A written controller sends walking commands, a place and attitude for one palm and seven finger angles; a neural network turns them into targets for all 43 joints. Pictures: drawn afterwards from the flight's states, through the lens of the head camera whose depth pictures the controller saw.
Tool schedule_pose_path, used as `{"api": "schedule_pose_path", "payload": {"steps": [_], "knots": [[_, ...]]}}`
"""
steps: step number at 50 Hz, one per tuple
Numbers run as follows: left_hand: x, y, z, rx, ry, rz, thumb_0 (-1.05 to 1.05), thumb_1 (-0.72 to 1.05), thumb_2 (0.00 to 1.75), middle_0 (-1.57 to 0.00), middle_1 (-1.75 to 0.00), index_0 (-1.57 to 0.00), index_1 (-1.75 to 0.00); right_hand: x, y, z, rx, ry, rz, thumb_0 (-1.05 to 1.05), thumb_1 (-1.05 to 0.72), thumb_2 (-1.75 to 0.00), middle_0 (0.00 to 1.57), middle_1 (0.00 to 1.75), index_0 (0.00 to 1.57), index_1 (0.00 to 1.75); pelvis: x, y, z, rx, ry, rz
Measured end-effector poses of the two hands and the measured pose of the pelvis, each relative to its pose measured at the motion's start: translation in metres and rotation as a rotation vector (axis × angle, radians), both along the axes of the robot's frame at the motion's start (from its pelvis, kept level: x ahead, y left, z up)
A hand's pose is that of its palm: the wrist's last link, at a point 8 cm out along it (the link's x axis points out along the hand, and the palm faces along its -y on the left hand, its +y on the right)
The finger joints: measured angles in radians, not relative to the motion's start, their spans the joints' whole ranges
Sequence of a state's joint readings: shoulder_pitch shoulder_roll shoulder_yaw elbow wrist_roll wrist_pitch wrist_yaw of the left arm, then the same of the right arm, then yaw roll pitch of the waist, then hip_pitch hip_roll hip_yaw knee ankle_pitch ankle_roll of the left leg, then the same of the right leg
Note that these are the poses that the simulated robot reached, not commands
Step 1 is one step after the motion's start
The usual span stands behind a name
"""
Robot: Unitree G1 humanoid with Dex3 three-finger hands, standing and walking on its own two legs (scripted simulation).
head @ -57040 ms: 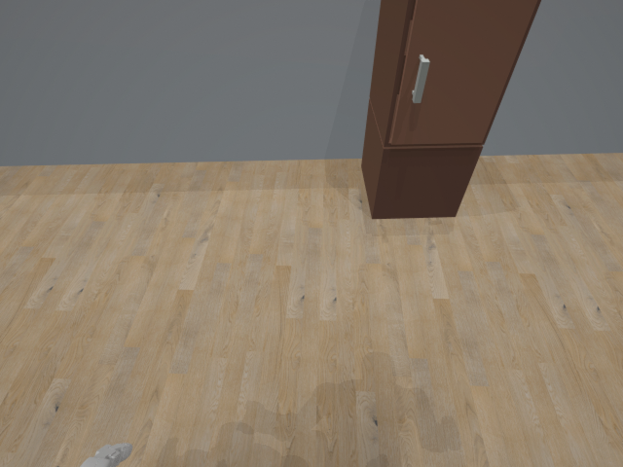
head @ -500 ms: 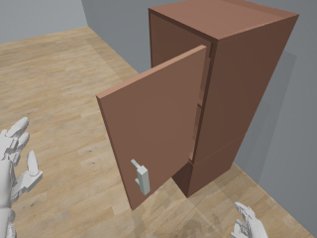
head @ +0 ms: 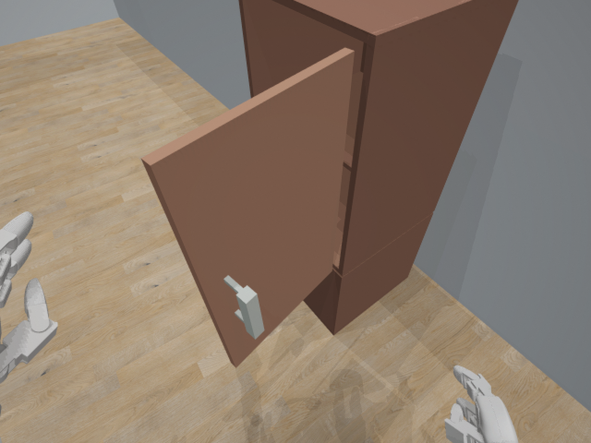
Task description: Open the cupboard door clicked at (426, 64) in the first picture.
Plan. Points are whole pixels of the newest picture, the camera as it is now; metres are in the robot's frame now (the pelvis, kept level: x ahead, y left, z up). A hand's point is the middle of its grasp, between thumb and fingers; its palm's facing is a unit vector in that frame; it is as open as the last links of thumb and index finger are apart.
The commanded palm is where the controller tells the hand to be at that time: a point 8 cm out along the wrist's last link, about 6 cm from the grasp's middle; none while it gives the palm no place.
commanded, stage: step back with the hand held close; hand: left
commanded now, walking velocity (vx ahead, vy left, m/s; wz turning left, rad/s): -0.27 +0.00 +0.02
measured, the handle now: (243, 306) +0.35 +0.12 -0.08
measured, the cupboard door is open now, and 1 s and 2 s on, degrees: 100 100 100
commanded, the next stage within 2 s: stop stepping back and stand still in 1.06 s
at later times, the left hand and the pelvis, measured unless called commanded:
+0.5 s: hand out of the picture +0.14 +0.28 +0.15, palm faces +0.50 -0.76 -0.42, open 7.4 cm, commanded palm +0.07 +0.31 +0.17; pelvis -0.06 +0.01 -0.02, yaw +2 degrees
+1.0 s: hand out of the picture +0.07 +0.19 +0.16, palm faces +0.21 -0.80 -0.56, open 7.4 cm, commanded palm +0.00 +0.26 +0.17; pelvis -0.15 -0.03 -0.01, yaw -3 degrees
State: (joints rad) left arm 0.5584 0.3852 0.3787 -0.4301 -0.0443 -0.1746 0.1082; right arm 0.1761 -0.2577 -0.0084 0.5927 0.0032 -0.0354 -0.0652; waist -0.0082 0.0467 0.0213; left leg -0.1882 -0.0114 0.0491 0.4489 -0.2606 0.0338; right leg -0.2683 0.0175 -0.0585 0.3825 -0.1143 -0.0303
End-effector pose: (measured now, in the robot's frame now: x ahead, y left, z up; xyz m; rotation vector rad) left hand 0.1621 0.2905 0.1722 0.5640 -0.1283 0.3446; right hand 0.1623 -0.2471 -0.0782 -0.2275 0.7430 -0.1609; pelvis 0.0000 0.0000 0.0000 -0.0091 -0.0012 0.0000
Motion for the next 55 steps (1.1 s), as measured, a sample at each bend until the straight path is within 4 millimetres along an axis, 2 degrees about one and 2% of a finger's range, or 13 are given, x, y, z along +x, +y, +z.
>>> {"api": "schedule_pose_path", "payload": {"steps": [5, 11, 17, 22, 30, 36, 40, 44, 48, 51, 55], "knots": [[-0.011, 0.01, 0.004, 0.032, -0.023, -0.008, 0.02, 0.88, 0.9, -0.21, -0.31, -0.22, -0.31, -0.018, 0.002, 0.001, -0.022, 0.021, -0.032, 0.02, -0.9, -0.9, 0.2, 0.3, 0.2, 0.3, -0.011, 0.006, -0.003, 0.005, -0.001, -0.002], [-0.031, 0.022, 0.003, 0.038, -0.072, 0.027, 0.02, 0.88, 0.9, -0.21, -0.31, -0.21, -0.31, -0.034, 0.013, 0.003, -0.042, 0.004, -0.018, 0.02, -0.9, -0.9, 0.2, 0.3, 0.2, 0.3, -0.029, 0.013, -0.008, 0.01, -0.01, -0.003], [-0.054, 0.022, -0.007, 0.029, -0.119, 0.075, 0.02, 0.88, 0.9, -0.21, -0.31, -0.21, -0.3, -0.049, 0.022, -0.004, -0.054, -0.013, 0.02, 0.02, -0.9, -0.9, 0.2, 0.3, 0.2, 0.3, -0.043, 0.012, -0.017, 0.013, -0.021, 0.023], [-0.067, 0.019, -0.008, 0.016, -0.178, 0.084, 0.02, 0.88, 0.9, -0.21, -0.31, -0.21, -0.3, -0.065, 0.022, -0.011, -0.054, 0.007, 0.029, 0.02, -0.9, -0.9, 0.2, 0.3, 0.2, 0.3, -0.054, 0.009, -0.023, 0.003, -0.023, 0.026], [-0.072, 0.022, 0.0, 0.037, -0.218, 0.003, 0.02, 0.88, 0.9, -0.21, -0.31, -0.21, -0.3, -0.091, 0.018, -0.008, -0.066, 0.034, 0.013, 0.02, -0.9, -0.9, 0.2, 0.3, 0.2, 0.3, -0.074, 0.013, -0.021, -0.021, -0.009, 0.041], [-0.086, 0.026, 0.015, 0.104, -0.21, 0.011, 0.02, 0.88, 0.9, -0.21, -0.31, -0.21, -0.31, -0.097, 0.022, -0.004, -0.042, 0.041, 0.022, 0.02, -0.9, -0.9, 0.2, 0.3, 0.2, 0.3, -0.075, 0.006, -0.013, -0.04, 0.049, 0.033], [-0.087, 0.013, 0.005, 0.063, -0.177, 0.003, 0.01, 0.89, 0.9, -0.21, -0.31, -0.21, -0.3, -0.093, 0.019, -0.005, -0.027, 0.028, 0.064, 0.02, -0.9, -0.9, 0.2, 0.3, 0.2, 0.3, -0.091, -0.005, -0.012, -0.017, 0.09, -0.019], [-0.084, -0.022, -0.007, 0.007, -0.115, -0.09, 0.02, 0.89, 0.9, -0.2, -0.3, -0.21, -0.3, -0.098, 0.009, -0.006, 0.003, -0.002, 0.083, 0.02, -0.9, -0.9, 0.2, 0.3, 0.2, 0.3, -0.124, -0.018, -0.011, -0.014, 0.071, -0.038], [-0.104, -0.054, 0.003, 0.051, -0.087, -0.219, 0.02, 0.88, 0.9, -0.21, -0.31, -0.21, -0.3, -0.119, -0.007, 0.003, 0.029, -0.04, 0.029, 0.02, -0.9, -0.9, 0.2, 0.3, 0.2, 0.3, -0.145, -0.03, -0.01, -0.022, 0.05, -0.045], [-0.128, -0.053, 0.018, 0.127, -0.082, -0.233, 0.02, 0.88, 0.9, -0.22, -0.31, -0.22, -0.31, -0.14, -0.021, 0.016, 0.012, -0.034, -0.021, 0.02, -0.9, -0.9, 0.2, 0.3, 0.2, 0.3, -0.153, -0.036, -0.004, 0.007, 0.062, -0.05], [-0.155, -0.032, 0.023, 0.138, -0.085, -0.131, 0.01, 0.88, 0.9, -0.22, -0.31, -0.22, -0.31, -0.166, -0.036, 0.025, -0.054, -0.009, -0.047, 0.02, -0.9, -0.9, 0.2, 0.3, 0.2, 0.3, -0.17, -0.035, 0.001, 0.017, 0.069, -0.048]]}}
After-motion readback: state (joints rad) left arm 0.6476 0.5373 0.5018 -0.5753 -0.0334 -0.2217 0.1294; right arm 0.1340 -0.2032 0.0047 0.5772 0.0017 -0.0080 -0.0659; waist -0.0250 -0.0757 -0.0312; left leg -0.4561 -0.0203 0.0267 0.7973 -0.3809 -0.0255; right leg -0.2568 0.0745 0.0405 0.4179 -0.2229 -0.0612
